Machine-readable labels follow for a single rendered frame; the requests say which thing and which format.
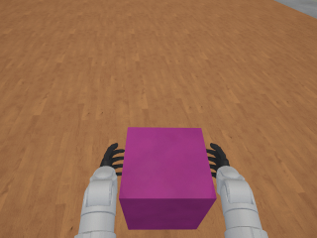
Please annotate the carton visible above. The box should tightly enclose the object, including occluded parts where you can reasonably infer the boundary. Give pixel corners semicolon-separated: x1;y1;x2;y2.
119;127;217;230

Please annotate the robot right hand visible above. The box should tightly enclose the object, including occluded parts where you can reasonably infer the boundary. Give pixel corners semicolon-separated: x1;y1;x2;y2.
206;143;230;178

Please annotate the robot left hand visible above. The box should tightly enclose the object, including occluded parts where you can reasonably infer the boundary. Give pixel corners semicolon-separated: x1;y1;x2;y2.
99;143;125;177

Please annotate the right robot forearm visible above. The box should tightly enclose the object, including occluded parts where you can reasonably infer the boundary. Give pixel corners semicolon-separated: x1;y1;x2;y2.
216;166;268;238

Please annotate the left robot forearm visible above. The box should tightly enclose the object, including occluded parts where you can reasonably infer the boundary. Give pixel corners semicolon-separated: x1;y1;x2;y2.
74;166;118;238

